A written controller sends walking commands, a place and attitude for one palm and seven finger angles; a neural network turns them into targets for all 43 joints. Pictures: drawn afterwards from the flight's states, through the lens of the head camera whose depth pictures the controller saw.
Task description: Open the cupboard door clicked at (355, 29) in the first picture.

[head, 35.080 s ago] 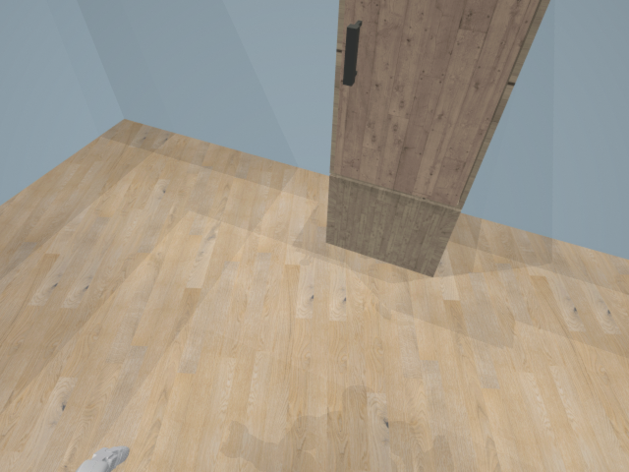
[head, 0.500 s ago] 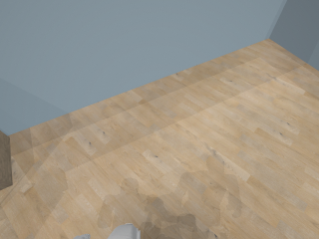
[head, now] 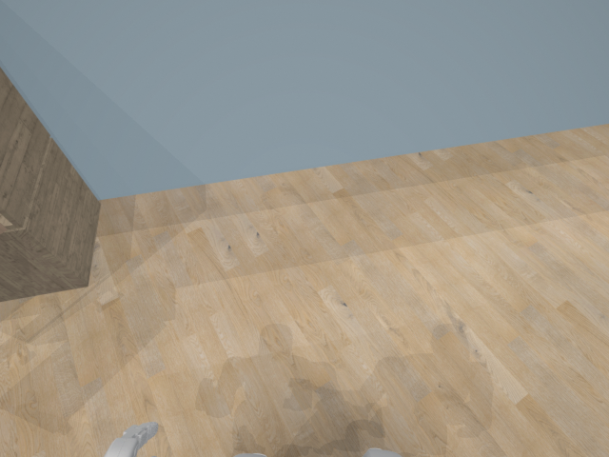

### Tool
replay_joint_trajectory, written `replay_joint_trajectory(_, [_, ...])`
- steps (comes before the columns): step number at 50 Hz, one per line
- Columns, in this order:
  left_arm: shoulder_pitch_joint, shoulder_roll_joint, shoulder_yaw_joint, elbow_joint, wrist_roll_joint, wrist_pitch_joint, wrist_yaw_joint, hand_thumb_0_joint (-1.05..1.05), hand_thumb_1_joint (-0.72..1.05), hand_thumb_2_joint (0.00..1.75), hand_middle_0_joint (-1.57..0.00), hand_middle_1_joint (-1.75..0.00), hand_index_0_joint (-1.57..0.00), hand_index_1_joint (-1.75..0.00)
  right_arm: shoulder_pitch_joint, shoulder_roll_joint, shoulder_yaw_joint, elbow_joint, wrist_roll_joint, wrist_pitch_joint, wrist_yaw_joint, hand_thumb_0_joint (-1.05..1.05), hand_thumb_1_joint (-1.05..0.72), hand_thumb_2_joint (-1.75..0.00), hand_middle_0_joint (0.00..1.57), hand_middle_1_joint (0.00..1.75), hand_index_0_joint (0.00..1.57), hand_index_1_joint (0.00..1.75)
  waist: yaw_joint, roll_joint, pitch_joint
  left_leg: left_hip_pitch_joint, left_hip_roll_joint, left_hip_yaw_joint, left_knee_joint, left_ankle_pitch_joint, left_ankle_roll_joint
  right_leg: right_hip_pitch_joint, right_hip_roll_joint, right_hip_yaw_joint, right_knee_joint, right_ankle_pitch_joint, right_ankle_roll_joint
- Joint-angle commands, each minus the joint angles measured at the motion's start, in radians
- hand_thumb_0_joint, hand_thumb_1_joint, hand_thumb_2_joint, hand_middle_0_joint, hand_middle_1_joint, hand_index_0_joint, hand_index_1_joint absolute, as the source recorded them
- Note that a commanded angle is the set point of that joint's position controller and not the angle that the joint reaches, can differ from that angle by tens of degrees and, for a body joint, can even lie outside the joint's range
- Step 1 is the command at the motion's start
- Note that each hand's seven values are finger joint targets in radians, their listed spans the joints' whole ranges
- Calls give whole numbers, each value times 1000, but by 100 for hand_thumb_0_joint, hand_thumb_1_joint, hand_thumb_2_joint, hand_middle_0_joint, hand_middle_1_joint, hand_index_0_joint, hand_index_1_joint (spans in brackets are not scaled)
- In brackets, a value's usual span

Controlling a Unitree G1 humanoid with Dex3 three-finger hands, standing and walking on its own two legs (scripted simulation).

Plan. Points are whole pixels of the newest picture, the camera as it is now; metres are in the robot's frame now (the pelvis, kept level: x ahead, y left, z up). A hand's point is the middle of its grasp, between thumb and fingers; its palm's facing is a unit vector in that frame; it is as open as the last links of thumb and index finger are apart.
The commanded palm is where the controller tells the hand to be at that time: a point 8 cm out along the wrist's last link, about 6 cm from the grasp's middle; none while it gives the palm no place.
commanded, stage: turn to face it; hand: left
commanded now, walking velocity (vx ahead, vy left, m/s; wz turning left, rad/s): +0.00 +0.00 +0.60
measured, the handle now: out of the picture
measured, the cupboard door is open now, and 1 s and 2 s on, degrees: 40 40 40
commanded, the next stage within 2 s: take the last steps up to it in 1.30 s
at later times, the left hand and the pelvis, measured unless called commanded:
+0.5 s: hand out of the picture -0.03 +0.20 -0.18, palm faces +0.37 -0.90 -0.25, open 7.3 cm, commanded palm none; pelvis +0.02 -0.01 -0.01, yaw +20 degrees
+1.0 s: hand out of the picture +0.03 +0.18 -0.14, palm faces +0.55 -0.78 -0.29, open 7.3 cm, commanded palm none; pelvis +0.05 -0.05 +0.00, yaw +36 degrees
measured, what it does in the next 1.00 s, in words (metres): steps on the spot, turning left: right foot, then left foot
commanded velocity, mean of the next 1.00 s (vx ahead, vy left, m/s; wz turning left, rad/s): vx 0.00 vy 0.00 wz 0.59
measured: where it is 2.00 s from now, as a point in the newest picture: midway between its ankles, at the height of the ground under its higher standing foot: outside the picture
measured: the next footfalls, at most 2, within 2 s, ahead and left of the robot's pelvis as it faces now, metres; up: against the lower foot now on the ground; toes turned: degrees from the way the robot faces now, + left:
right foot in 0.04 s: +0.03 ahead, -0.13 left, +0.00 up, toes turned +0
left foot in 0.48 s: +0.03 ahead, +0.10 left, +0.00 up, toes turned +25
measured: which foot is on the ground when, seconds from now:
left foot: down 0.00-0.06, up 0.08-0.46, down 0.48-0.92, up 0.94-1.00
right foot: up 0.00-0.02, down 0.04-0.48, up 0.50-0.90, down 0.92-1.00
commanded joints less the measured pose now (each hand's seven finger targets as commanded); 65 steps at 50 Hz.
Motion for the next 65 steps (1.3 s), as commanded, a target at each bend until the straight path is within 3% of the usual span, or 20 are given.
replay_joint_trajectory(1, [149,120,33,-52,-3,-47,15,0,90,90,-20,-30,-20,-30,-64,-187,-57,-94,19,-20,-11,0,-90,-90,20,30,20,30,67,62,-174,-77,145,-215,-1,150,74,324,0,4,-386,184,-25])
replay_joint_trajectory(3, [164,253,52,-55,15,-57,29,0,90,90,-20,-30,-20,-30,-65,-113,-48,-123,23,-24,-4,0,-90,-90,20,30,20,30,81,-328,-169,-304,-45,37,468,-403,-46,382,-456,414,-533,343,-215])
replay_joint_trajectory(4, [132,217,39,-61,8,-58,33,0,90,90,-20,-30,-20,-30,-55,-139,-50,-111,15,-19,1,0,-90,-90,20,30,20,30,57,-229,-141,-286,12,-6,626,-372,-37,297,-438,328,-502,379,-253])
replay_joint_trajectory(8, [51,104,11,-69,-2,-66,32,0,90,90,-20,-30,-20,-30,-37,-99,-39,-51,15,7,15,0,-90,-90,20,30,20,30,-4,-205,-87,-293,58,55,698,-196,-76,317,-259,20,-414,722,-181])
replay_joint_trajectory(18, [167,169,38,-17,13,-62,28,0,90,90,-20,-30,-20,-30,-154,-65,-14,-81,21,1,25,0,-90,-90,20,30,20,30,60,-223,-97,-143,54,183,269,-218,-58,394,-321,-90,-339,819,-188])
replay_joint_trajectory(22, [131,189,46,-20,4,-60,18,0,90,90,-20,-30,-20,-30,-55,-101,-23,-71,15,-13,20,0,-90,-90,20,30,20,30,-7,-185,-148,92,18,221,16,-51,-25,302,-303,-172,-168,788,-129])
replay_joint_trajectory(23, [114,177,43,-31,-5,-58,13,0,90,90,-20,-30,-20,-30,22,-153,-36,-52,11,-21,17,0,-90,-90,20,30,20,30,-55,-84,-198,269,72,154,-68,141,8,180,-274,-205,-1,675,-83])
replay_joint_trajectory(24, [85,103,27,-70,-14,-52,3,0,90,90,-20,-30,-20,-30,102,-274,-69,-42,3,-30,9,0,-90,-90,20,30,20,30,-98,239,-236,437,363,-256,-108,524,158,-127,-108,-220,263,-29,-3])
replay_joint_trajectory(25, [22,90,14,-107,-7,-38,10,0,90,90,-20,-30,-20,-30,153,-322,-76,-25,13,-22,-2,0,-90,-90,20,30,20,30,-106,249,-255,428,469,-360,-110,783,260,-211,-68,-83,392,-274,-7])
replay_joint_trajectory(26, [-10,111,15,-119,-3,-29,15,0,90,90,-20,-30,-20,-30,133,-298,-66,-30,12,-20,-5,0,-90,-90,20,30,20,30,-89,109,-210,353,462,-279,-115,639,262,-201,-96,-25,415,-235,-18])
replay_joint_trajectory(32, [64,100,27,-39,6,-12,1,0,90,90,-20,-30,-20,-30,-42,-215,-38,-79,9,-39,-23,0,-90,-90,20,30,20,30,15,97,-131,149,261,-143,-190,284,154,-135,-63,10,358,23,5])
replay_joint_trajectory(40, [-2,80,18,-86,0,-23,4,0,90,90,-20,-30,-20,-30,-1,-218,-54,-66,3,-29,-15,0,-90,-90,20,30,20,30,-9,158,-138,133,231,-229,-143,281,158,-29,11,-19,29,-15,4])
replay_joint_trajectory(44, [104,96,25,-64,-8,-43,13,0,90,90,-20,-30,-20,-30,-51,-203,-60,-82,14,-22,-15,0,-90,-90,20,30,20,30,47,137,-176,11,172,-238,-26,300,99,247,37,-35,-312,167,-13])
replay_joint_trajectory(45, [145,146,38,-55,1,-55,20,0,90,90,-20,-30,-20,-30,-46,-157,-56,-89,24,-23,-11,0,-90,-90,20,30,20,30,67,-3,-197,-122,105,-185,83,124,46,402,-85,80,-447,201,-42])
replay_joint_trajectory(46, [159,240,55,-53,16,-62,28,0,90,90,-20,-30,-20,-30,-43,-92,-47,-110,29,-25,-6,0,-90,-90,20,30,20,30,76,-308,-186,-291,-50,18,320,-278,-41,471,-363,343,-508,314,-153])
replay_joint_trajectory(47, [152,241,46,-58,10,-58,32,0,90,90,-20,-30,-20,-30,-58,-132,-51,-110,20,-19,-3,0,-90,-90,20,30,20,30,74,-277,-163,-278,-10,15,557,-411,-40,340,-471,363,-505,410,-241])
replay_joint_trajectory(52, [47,110,12,-68,0,-66,31,0,90,90,-20,-30,-20,-30,-34,-92,-37,-46,15,6,16,0,-90,-90,20,30,20,30,1,-219,-86,-275,58,61,676,-198,-74,313,-258,10,-425,671,-180])
replay_joint_trajectory(60, [175,169,32,-1,14,-67,28,0,90,90,-20,-30,-20,-30,-125,-55,-8,-53,23,-5,17,0,-90,-90,20,30,20,30,61,-218,-97,-117,42,166,276,-235,-58,366,-304,-46,-357,807,-198])
replay_joint_trajectory(64, [132,170,35,13,2,-61,20,0,90,90,-20,-30,-20,-30,-19,-83,-11,-23,17,-22,9,0,-90,-90,20,30,20,30,-11,-180,-123,150,26,186,-44,9,-28,231,-266,-115,-219,663,-125])
replay_joint_trajectory(65, [137,137,27,3,-7,-56,15,0,90,90,-20,-30,-20,-30,26,-149,-25,-10,12,-32,5,0,-90,-90,20,30,20,30,-33,-22,-178,307,131,83,-108,197,9,115,-212,-160,-77,487,-74])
